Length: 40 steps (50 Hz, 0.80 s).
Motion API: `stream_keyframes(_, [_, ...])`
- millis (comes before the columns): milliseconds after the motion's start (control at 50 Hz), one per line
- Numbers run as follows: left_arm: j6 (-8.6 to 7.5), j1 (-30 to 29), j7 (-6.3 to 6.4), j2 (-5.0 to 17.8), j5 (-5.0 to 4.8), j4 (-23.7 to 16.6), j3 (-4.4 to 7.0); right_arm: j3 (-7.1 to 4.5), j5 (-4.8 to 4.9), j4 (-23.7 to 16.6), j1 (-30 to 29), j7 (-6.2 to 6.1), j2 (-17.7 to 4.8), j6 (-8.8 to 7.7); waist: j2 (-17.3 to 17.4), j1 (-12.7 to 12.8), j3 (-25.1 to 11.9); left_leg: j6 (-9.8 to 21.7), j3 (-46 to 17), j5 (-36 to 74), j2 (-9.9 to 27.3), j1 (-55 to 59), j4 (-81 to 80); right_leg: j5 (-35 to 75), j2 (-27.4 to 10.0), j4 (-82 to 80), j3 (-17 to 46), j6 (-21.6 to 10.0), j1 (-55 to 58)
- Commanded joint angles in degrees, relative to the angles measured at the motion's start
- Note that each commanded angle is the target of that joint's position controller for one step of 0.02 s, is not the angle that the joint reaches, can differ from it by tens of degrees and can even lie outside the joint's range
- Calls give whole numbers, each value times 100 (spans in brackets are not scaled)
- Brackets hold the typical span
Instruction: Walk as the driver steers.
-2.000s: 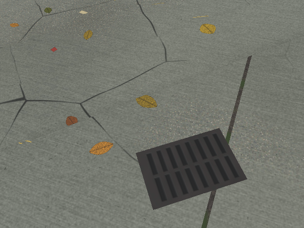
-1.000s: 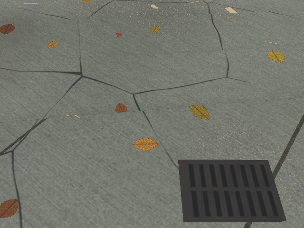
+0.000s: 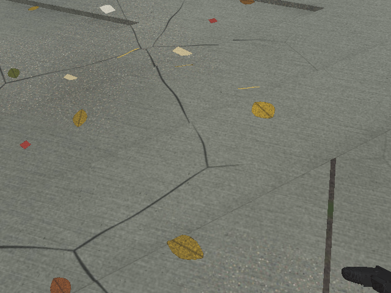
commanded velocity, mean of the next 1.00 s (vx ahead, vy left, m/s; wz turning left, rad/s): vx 0.50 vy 0.00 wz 0.38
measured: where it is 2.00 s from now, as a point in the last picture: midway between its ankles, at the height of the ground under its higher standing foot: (152, 166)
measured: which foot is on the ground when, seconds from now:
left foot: down 0.00-0.42, up 0.44-0.88, down 0.90-1.00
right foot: up 0.00-0.40, down 0.42-0.90, up 0.92-1.00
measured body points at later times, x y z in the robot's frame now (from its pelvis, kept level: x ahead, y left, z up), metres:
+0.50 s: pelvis +0.26 -0.02 +0.01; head +0.28 -0.02 +0.46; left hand +0.42 +0.26 -0.05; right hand +0.34 -0.29 -0.11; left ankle +0.13 +0.10 -0.66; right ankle +0.34 -0.12 -0.72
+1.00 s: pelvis +0.48 +0.11 +0.00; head +0.52 +0.14 +0.45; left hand +0.39 +0.39 -0.12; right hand +0.78 -0.03 -0.08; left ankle +0.51 +0.21 -0.72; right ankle +0.42 -0.09 -0.63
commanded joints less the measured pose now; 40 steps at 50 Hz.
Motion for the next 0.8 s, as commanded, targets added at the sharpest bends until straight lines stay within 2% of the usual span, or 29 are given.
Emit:
stream_keyframes(20, [-192, 435, -36, 571, -110, -447, 8, -360, 180, 166, 1804, 34, -977, 34, 1245, -704, -1276, 1540, -4420, -2186, 2312, 4208, -1465, -224, -186, 3273, -105, 135, -3532])
stream_keyframes(40, [-224, -281, -48, 700, -71, -585, 28, -294, 152, 84, 1449, 17, -778, 87, 697, -739, -660, 1348, -3567, -1929, 2046, 3469, -1496, 248, -459, 3190, -379, 111, -3579])
stream_keyframes(60, [-282, -751, -55, 644, 39, -719, 16, -256, 90, 62, 1241, 16, -713, 133, 387, -675, -183, 1298, -3005, -1228, 1786, 2751, -1602, 547, -620, 2839, -564, 98, -3558])
stream_keyframes(80, [-329, -880, -63, 580, 133, -767, 31, -224, 58, 45, 1139, 3, -646, 145, 384, -549, -50, 1254, -2680, -609, 1577, 2370, -1679, 803, -789, 2405, -578, 104, -3363])
stream_keyframes(100, [-358, -839, -83, 477, 158, -777, 14, -205, 35, 30, 1109, -16, -619, 158, 519, -442, -63, 1231, -2470, -152, 1399, 2162, -1759, 923, -843, 2123, -627, 139, -3114])
stream_keyframes(140, [-376, -763, -109, 283, 186, -758, -51, -216, 95, 84, 1184, -61, -650, 173, 683, -350, -172, 1317, -2145, 407, 1262, 1990, -1843, 876, -839, 1491, -787, 259, -2884])
stream_keyframes(180, [-395, -1084, -114, 124, 211, -856, -134, -275, 152, 149, 1267, -127, -837, 202, 653, -409, -105, 1354, -1848, 632, 1189, 1697, -1929, 1118, -772, 637, -924, 390, -2681])
stream_keyframes(220, [-435, -1522, -146, 30, 187, -917, -192, -323, 181, 212, 1376, -180, -973, 253, 615, -554, -41, 1239, -1623, 568, 1055, 1412, -1933, 1913, -656, -209, -965, 466, -2304])
stream_keyframes(260, [-476, -1859, -188, 79, 130, -947, -187, -339, 195, 285, 1585, -210, -1019, 316, 613, -687, -33, 1133, -1604, 461, 1009, 1284, -1875, 2628, -491, -763, -961, 526, -1935])
stream_keyframes(320, [-520, -2156, -214, 231, 69, -1033, -120, -340, 243, 371, 1852, -232, -998, 393, 621, -723, -30, 986, -1923, 27, 1083, 1429, -1619, 2783, -385, -1281, -815, 488, -1562])
stream_keyframes(360, [-551, -2067, -204, 360, 45, -1027, -41, -357, 243, 366, 1829, -244, -1005, 442, 719, -570, -39, 856, -2177, -205, 1126, 1494, -1349, 2557, -394, -1531, -796, 367, -1162])
stream_keyframes(400, [-566, -1387, -148, 532, 74, -859, 88, -293, 210, 315, 1758, -242, -765, 467, 697, -168, -302, 599, -2081, -200, 802, 1231, -622, 2348, -567, -1857, -806, 113, -54])
stream_keyframes(420, [-564, -578, -92, 828, 152, -776, 188, -175, 139, 200, 1670, -219, -428, 445, 193, 226, -923, 376, -1656, -662, 468, 677, 816, 1946, -1424, -1863, -20, -237, 1112])
stream_keyframes(440, [-454, -71, -84, 1313, 197, -629, 319, -50, 227, 18, 2278, -230, -31, 382, -1369, 71, -1640, 49, -803, -2469, -211, -916, 2554, 817, -2698, -2252, 2111, -1057, 2594])
stream_keyframes(460, [-415, -24, -136, 983, 113, -534, 275, -146, 331, 40, 2312, -252, -520, 371, -1393, 87, -1316, -43, -761, -2697, 149, -1801, 3558, -472, -2929, -2649, 3111, -1245, 2383])
stream_keyframes(480, [-417, -242, -136, 610, 82, -560, 176, -248, 321, 49, 1880, -258, -838, 403, -837, 150, -630, -69, -812, -2179, 364, -2007, 3930, -402, -2667, -2740, 2420, -1049, 1818])
stream_keyframes(500, [-415, -520, -144, 435, 115, -568, 116, -265, 262, 29, 1645, -260, -821, 441, -542, 53, -289, -114, -698, -1749, 515, -1884, 3949, 345, -2396, -2805, 1653, -906, 1294])
stream_keyframes(520, [-412, -738, -153, 271, 143, -535, 69, -275, 210, -7, 1501, -245, -752, 464, -488, -52, -60, -152, -674, -1447, 642, -1774, 3786, 996, -2169, -2922, 1102, -852, 878])
stream_keyframes(560, [-439, -936, -146, 189, 189, -461, 58, -270, 221, -73, 1413, -183, -558, 531, -639, -222, 112, -181, -583, -1107, 842, -1405, 3528, 1796, -1903, -3184, 279, -752, 306])
stream_keyframes(600, [-490, -921, -145, 282, 157, -350, 109, -229, 206, -176, 1256, -146, -383, 581, -533, -252, 144, -243, -489, -859, 885, -1389, 3262, 2374, -1887, -3355, -193, -831, 161])
stream_keyframes(640, [-506, -865, -133, 442, 147, -221, 169, -196, 170, -301, 1018, -118, -313, 590, -372, -232, 179, -294, -476, -492, 922, -1480, 2747, 2849, -1934, -3433, -553, -894, 204])
stream_keyframes(720, [-463, -807, -96, 690, 108, -32, 228, -122, 173, -494, 382, 35, -215, 502, -221, -41, 243, -193, -182, 674, 846, -1097, 1346, 3276, -1791, -3438, -1384, -745, 245])
stream_keyframes(760, [-429, -646, -90, 795, 66, 86, 257, -116, 191, -615, 73, 100, -229, 492, -200, 46, 293, -114, -10, 798, 784, -904, 993, 3295, -1848, -3415, -1602, -686, 345])
stream_keyframes(780, [-432, -607, -89, 865, 66, 115, 280, -157, 190, -641, 44, 129, -322, 490, -174, 17, 260, -48, -4, 979, 778, -810, 1082, 3462, -1956, -3317, -1677, -669, 455])
stream_keyframes(800, [-419, -629, -85, 896, 23, 140, 294, -179, 199, -693, -15, 153, -374, 497, -187, -28, 293, 43, -19, 829, 784, -828, 935, 3602, -1988, -3215, -1783, -596, 604])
